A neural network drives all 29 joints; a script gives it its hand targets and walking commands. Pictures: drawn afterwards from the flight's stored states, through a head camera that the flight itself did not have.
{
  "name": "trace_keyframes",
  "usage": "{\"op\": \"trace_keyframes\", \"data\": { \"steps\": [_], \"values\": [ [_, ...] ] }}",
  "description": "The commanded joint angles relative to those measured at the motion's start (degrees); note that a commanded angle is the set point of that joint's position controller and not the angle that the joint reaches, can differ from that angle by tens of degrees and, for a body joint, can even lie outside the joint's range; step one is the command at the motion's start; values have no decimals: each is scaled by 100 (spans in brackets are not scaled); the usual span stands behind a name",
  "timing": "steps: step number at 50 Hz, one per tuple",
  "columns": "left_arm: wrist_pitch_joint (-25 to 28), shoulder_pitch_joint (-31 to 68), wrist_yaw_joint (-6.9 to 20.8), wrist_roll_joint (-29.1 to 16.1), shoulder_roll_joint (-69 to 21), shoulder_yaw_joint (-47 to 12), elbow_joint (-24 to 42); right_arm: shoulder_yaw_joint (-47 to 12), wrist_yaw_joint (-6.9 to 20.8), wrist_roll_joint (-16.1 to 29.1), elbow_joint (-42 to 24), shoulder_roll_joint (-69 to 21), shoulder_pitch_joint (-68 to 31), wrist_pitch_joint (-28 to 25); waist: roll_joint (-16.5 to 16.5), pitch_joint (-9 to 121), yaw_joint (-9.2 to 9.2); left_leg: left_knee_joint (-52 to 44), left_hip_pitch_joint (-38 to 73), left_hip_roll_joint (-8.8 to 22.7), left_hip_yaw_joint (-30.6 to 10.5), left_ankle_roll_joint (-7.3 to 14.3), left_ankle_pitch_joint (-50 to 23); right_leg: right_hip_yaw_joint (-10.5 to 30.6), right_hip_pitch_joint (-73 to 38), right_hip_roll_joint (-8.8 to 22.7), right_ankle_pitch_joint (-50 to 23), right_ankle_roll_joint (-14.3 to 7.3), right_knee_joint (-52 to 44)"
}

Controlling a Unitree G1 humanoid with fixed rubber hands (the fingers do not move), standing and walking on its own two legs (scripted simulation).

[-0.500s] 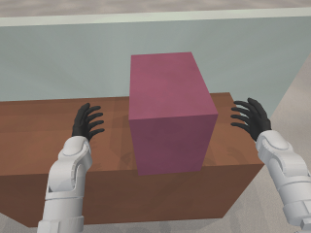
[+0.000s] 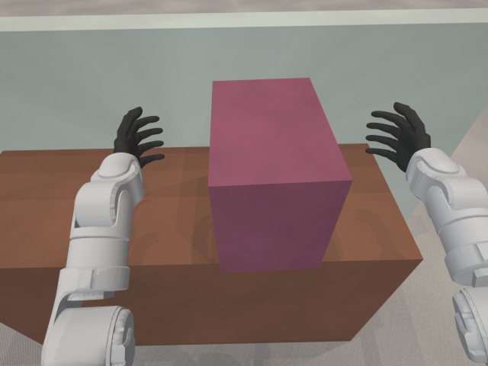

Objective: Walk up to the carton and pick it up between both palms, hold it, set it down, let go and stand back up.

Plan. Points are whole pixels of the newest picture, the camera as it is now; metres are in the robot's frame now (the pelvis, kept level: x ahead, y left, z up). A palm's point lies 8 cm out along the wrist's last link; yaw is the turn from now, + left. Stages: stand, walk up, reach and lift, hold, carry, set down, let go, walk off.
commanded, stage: reach and lift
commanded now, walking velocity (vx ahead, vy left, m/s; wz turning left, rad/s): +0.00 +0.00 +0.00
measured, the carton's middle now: (265, 174) +0.52 +0.01 +0.01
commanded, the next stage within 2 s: none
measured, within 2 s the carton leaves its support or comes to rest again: neither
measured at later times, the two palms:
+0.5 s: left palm (124, 119) +0.42 +0.23 +0.22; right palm (399, 111) +0.46 -0.19 +0.21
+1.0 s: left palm (143, 159) +0.42 +0.22 +0.13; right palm (371, 148) +0.46 -0.17 +0.13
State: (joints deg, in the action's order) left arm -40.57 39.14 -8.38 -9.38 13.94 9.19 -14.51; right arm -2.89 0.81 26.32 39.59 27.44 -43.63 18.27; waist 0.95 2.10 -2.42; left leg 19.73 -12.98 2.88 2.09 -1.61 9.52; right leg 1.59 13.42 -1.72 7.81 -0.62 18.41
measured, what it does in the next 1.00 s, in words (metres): stands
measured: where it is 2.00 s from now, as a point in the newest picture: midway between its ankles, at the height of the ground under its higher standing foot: outside the picture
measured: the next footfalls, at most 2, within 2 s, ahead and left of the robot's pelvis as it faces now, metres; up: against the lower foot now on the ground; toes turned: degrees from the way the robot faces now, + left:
none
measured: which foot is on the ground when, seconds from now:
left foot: down 0.00-1.00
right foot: down 0.00-1.00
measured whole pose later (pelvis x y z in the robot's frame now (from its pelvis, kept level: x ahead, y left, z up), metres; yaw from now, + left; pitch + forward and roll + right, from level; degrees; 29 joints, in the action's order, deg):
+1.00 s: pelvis +0.00 +0.00 -0.01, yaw +2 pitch +12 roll -1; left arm -17.2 53.9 -8.4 -8.6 12.9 3.9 -49.0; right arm 0.1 -0.3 19.4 65.5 21.5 -57.2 6.4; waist 0.9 7.2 -3.9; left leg 23.6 -25.8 3.3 -0.6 -2.1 9.4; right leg -0.9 23.7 -2.1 6.6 -0.9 18.8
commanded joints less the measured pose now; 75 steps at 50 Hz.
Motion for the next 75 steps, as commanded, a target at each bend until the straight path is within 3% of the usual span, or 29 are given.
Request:
{"op": "trace_keyframes", "data": {
  "steps": [1,4,10,14,18,23,30,32,33,36,38,39,41,44,46,49,57,60,63,67,75],
  "values": [
    [240,2809,-7,9,888,110,717,364,4,52,-548,1176,-2834,-217,-15,2753,-48,92,1105,-252,32,17,-1456,-146,-918,-107,-1881,105,46],
    [283,2827,5,-78,858,-16,439,364,18,17,-332,1178,-2966,-204,81,2698,-4,87,1085,-222,12,18,-1419,-188,-809,-133,-1771,99,23],
    [371,3474,5,-186,1066,-147,15,319,29,62,48,1199,-3530,-220,-31,3062,23,140,947,-231,-6,1,-1499,-222,-835,-108,-1885,87,26],
    [463,3782,-19,-163,1083,-212,-474,295,39,63,517,1223,-3827,-191,-64,3050,-23,133,785,-215,-15,-2,-1425,-222,-798,-100,-1807,84,57],
    [673,4285,-33,-281,1274,-227,-987,101,51,98,671,1091,-4314,-206,123,3267,-141,146,383,-241,24,58,-1169,-142,-906,-55,-1773,143,118],
    [878,4858,-46,-392,1285,-371,-1497,131,48,64,1049,1132,-4760,-242,20,3530,-104,213,235,-227,1,15,-1185,-183,-808,-40,-1760,116,178],
    [1201,4948,5,-186,1174,-352,-2411,-21,54,-4,1800,982,-4885,-343,144,3480,-230,260,136,-215,-7,-15,-1383,-228,-854,-42,-2043,147,215],
    [1329,4901,47,-168,1126,-351,-2521,62,33,-91,1823,993,-4800,-448,145,3524,-159,274,104,-245,-8,-37,-1425,-238,-979,-38,-2087,143,213],
    [1403,4749,77,-142,1041,-366,-2676,42,14,-120,1865,890,-4732,-498,253,3372,-175,251,49,-247,-8,-27,-1435,-231,-1033,-35,-2268,184,210],
    [1659,4503,154,-2,878,-351,-2726,82,-11,-266,2105,765,-4376,-655,146,3210,-113,235,201,-246,-21,-53,-1497,-257,-957,-57,-2186,184,176],
    [1851,4524,120,40,899,-345,-2431,92,-22,-211,1815,737,-4339,-818,11,3490,-175,290,275,-256,-10,-95,-1713,-265,-914,-90,-2239,159,207],
    [1923,4607,109,61,808,-367,-2492,176,-18,-324,1973,714,-4349,-867,-67,3428,-76,290,323,-244,-34,-126,-1696,-312,-772,-114,-2014,131,155],
    [2074,4456,89,-20,760,-399,-2196,291,-64,-394,1626,693,-4268,-1046,-22,3723,-39,364,387,-260,-48,-147,-1866,-309,-767,-148,-2177,129,173],
    [2285,4441,44,83,657,-398,-2186,343,-79,-534,1592,655,-4282,-1258,-126,3828,-86,439,534,-219,-67,-191,-2008,-377,-561,-219,-1943,92,184],
    [2460,4442,5,120,569,-490,-2186,487,-92,-606,1714,599,-4179,-1384,-224,3935,-20,499,573,-211,-101,-229,-1938,-371,-360,-229,-1748,58,148],
    [2829,4433,-51,99,582,-404,-2534,548,-127,-810,1495,443,-4235,-1605,-38,4125,-131,512,256,-237,-52,-159,-1697,-310,-414,-198,-1678,93,245],
    [3864,4182,-6,215,447,-397,-4032,386,-192,-952,2435,83,-4009,-2124,117,4068,-202,671,-330,-217,9,-133,-1487,-224,-455,-91,-1795,140,484],
    [4348,4368,44,105,367,-545,-4317,350,-206,-903,2776,21,-4037,-2400,33,4101,-131,803,-531,-203,11,-188,-1455,-266,-256,-92,-1723,146,607],
    [4665,4253,29,42,377,-565,-4679,286,-221,-900,2973,36,-3998,-2640,150,4166,-178,922,-583,-189,25,-187,-1559,-279,-167,-83,-1827,185,693],
    [5011,4327,23,-116,368,-777,-4872,260,-220,-861,3112,60,-4043,-2867,-30,4235,-178,1031,-747,-172,20,-230,-1481,-301,158,-58,-1637,165,787],
    [5459,4479,53,-300,275,-812,-5050,100,-184,-803,3094,-95,-4186,-3136,138,4729,-241,1248,-1123,-162,48,-204,-1578,-300,358,5,-1810,214,1050]
  ]
}}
